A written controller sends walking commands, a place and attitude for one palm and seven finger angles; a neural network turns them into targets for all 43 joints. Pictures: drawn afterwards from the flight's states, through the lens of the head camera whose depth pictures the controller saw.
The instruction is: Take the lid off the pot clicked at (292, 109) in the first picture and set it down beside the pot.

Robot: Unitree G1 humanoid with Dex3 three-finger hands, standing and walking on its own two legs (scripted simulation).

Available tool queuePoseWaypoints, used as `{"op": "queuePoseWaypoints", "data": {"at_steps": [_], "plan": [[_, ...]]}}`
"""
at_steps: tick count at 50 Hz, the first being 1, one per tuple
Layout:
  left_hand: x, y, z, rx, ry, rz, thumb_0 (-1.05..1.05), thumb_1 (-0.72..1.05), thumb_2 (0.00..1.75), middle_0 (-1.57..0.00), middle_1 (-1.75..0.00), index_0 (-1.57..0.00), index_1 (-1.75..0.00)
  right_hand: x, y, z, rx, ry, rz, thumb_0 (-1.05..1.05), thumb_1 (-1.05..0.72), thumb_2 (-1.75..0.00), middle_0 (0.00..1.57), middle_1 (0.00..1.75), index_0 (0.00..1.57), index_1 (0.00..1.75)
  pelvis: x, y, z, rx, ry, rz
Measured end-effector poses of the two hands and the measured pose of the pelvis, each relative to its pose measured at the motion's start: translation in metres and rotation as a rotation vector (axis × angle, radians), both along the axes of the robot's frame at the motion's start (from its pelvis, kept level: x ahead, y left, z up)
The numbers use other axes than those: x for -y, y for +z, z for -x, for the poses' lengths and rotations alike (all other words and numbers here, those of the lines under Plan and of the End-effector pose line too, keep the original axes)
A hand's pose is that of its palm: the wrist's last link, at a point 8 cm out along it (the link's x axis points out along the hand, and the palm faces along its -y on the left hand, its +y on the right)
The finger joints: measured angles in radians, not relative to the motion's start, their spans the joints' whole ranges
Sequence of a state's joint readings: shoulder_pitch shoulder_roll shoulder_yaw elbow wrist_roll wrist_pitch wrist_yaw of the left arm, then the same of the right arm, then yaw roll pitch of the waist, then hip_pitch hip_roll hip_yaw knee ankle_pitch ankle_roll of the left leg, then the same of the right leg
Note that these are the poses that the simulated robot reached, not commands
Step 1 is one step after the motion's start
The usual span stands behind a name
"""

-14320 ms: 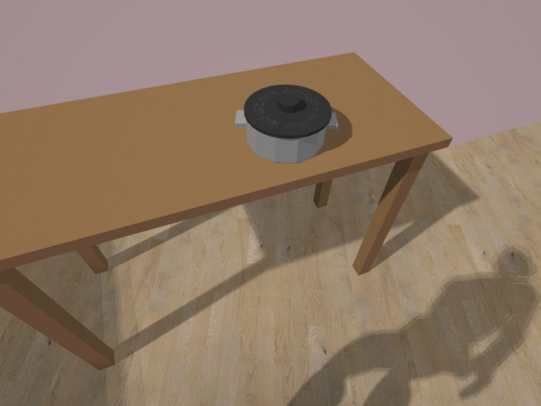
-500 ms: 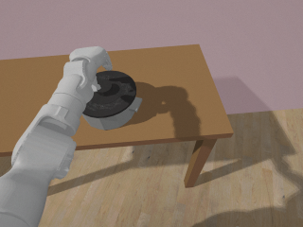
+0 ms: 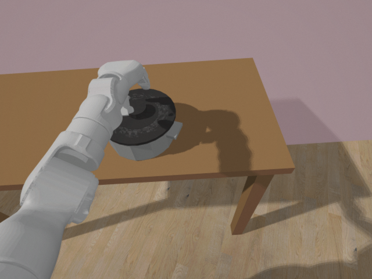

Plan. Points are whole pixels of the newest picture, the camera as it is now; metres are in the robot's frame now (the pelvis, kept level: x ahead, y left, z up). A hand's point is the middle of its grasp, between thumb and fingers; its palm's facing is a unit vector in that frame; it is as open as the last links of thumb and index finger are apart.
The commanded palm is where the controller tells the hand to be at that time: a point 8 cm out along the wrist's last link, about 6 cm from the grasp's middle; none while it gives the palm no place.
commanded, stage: move the open hand above the knob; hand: left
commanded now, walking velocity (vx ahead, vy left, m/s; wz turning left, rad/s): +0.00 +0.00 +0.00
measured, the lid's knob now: (136, 109) +0.52 +0.11 +0.06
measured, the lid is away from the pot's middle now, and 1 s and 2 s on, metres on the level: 0.00 0.00 0.00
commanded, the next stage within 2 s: lower the open fingers around the knob in 0.56 s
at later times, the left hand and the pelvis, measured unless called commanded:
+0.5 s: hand (133, 93) +0.50 +0.10 +0.13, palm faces -0.33 -0.03 -0.94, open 10.0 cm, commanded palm +0.49 +0.12 +0.19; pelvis +0.00 -0.01 +0.00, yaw -1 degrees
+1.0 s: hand (133, 103) +0.48 +0.11 +0.11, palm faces -0.35 -0.04 -0.94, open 10.0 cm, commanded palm +0.49 +0.11 +0.17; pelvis +0.00 +0.00 +0.00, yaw -1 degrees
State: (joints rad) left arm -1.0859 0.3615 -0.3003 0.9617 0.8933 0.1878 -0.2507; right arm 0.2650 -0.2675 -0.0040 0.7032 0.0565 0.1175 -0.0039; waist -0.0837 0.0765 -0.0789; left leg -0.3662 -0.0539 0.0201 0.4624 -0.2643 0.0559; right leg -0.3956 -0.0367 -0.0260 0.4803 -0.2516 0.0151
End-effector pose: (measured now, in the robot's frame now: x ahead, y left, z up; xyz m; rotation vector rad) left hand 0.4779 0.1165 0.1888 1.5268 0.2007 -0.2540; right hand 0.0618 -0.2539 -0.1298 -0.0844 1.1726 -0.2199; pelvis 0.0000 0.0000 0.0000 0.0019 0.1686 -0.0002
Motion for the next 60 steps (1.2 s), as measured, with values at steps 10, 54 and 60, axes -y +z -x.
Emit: {"op": "queuePoseWaypoints", "data": {"at_steps": [10,54,60], "plan": [[0.011,-0.002,-0.007,-0.021,0.026,-0.006,0.00,-0.28,1.44,-0.85,-0.08,-0.85,-0.08,0.004,0.000,0.003,0.003,-0.013,0.009,0.01,-0.91,-0.90,0.20,0.30,0.20,0.30,0.004,-0.001,0.003,-0.010,-0.005,-0.004],[0.007,-0.028,-0.006,-0.062,0.014,-0.003,0.00,-0.28,1.44,-0.85,-0.08,-0.84,-0.08,0.002,0.001,0.001,-0.009,-0.022,0.013,0.01,-0.91,-0.90,0.20,0.30,0.20,0.30,0.002,-0.002,0.001,-0.022,-0.014,-0.001],[0.007,-0.034,-0.007,-0.065,0.034,0.006,0.00,-0.28,1.44,-0.85,-0.08,-0.84,-0.08,0.002,-0.004,0.022,-0.057,-0.046,0.009,0.01,-0.91,-0.90,0.20,0.30,0.20,0.30,0.002,-0.002,0.001,-0.029,-0.019,0.000]]}}
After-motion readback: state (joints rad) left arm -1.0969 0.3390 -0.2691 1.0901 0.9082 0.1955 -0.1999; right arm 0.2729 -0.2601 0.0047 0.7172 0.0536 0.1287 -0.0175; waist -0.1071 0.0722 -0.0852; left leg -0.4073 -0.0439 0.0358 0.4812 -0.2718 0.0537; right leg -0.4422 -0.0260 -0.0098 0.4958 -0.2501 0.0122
